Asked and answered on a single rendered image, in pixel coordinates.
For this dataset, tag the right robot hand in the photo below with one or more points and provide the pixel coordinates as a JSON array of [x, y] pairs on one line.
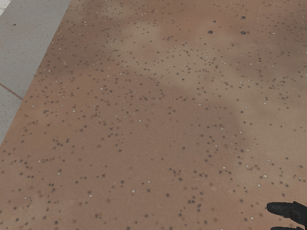
[[294, 211]]

